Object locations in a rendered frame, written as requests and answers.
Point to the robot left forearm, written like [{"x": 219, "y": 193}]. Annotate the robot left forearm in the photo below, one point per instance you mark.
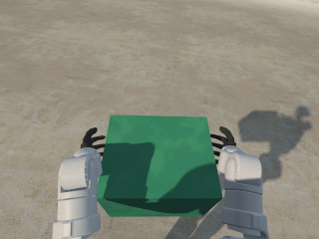
[{"x": 77, "y": 216}]

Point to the robot right hand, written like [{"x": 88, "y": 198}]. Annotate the robot right hand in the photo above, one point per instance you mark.
[{"x": 228, "y": 140}]

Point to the carton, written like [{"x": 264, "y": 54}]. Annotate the carton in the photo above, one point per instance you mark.
[{"x": 158, "y": 166}]

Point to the robot right forearm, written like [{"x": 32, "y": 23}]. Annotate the robot right forearm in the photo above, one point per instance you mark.
[{"x": 243, "y": 200}]

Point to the robot left hand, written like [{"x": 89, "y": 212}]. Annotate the robot left hand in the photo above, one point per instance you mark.
[{"x": 88, "y": 140}]

